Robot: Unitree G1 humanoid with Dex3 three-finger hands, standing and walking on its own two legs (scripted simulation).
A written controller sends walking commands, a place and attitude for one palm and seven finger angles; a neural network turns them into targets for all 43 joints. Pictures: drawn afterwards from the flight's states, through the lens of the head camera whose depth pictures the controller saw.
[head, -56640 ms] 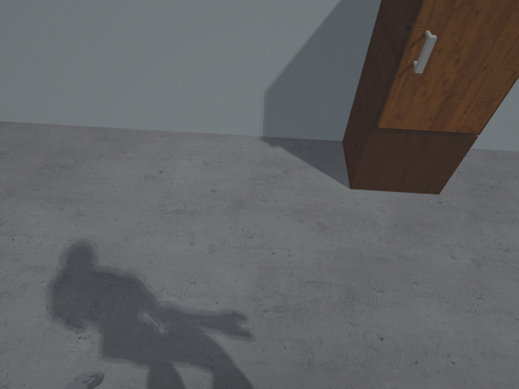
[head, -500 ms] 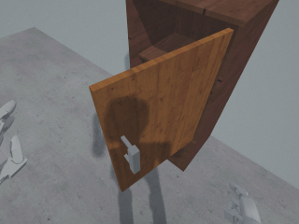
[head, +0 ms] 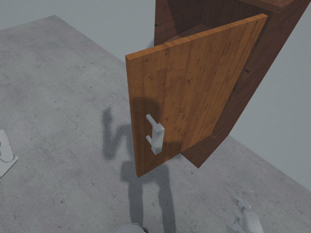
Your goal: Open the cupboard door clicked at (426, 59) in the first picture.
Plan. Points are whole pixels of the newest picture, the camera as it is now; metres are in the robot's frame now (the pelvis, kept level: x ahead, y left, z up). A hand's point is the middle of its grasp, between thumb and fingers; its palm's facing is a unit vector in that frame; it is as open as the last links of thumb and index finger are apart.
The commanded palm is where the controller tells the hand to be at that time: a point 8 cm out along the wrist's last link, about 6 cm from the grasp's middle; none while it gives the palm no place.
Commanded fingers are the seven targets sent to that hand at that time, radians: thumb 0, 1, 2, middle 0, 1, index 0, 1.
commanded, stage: step back with the hand held close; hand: left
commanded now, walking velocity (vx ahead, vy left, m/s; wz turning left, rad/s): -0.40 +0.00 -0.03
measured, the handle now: (153, 134) +0.38 +0.04 +0.02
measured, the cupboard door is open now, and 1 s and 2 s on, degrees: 78 78 78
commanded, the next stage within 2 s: stop stepping back and stand still in 0.44 s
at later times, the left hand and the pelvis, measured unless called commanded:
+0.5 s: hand out of the picture +0.14 +0.27 +0.19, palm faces +0.36 -0.84 -0.40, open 7.5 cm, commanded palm +0.07 +0.31 +0.19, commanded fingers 0.00 0.90 0.90 -0.20 -0.30 -0.20 -0.30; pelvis -0.08 +0.02 +0.02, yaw -4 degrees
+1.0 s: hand out of the picture +0.05 +0.23 +0.17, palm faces +0.33 -0.84 -0.43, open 7.5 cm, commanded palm -0.03 +0.28 +0.19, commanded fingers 0.00 0.90 0.90 -0.20 -0.30 -0.20 -0.30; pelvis -0.19 +0.00 +0.00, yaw -5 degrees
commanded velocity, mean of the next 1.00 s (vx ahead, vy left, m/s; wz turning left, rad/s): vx -0.10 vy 0.02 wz -0.01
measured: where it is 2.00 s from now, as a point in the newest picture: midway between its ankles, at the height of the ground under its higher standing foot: outside the picture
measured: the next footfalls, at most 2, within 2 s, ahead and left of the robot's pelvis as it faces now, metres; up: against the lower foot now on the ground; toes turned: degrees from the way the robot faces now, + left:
left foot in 0.22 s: +0.08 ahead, +0.09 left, +0.00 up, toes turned +1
right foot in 0.66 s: -0.23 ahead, -0.09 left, +0.00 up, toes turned -6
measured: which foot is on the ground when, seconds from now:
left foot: down 0.00-0.10, up 0.12-0.20, down 0.22-0.66, up 0.68-0.80, down 0.82-1.00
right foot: down 0.00-0.24, up 0.26-0.64, down 0.66-1.00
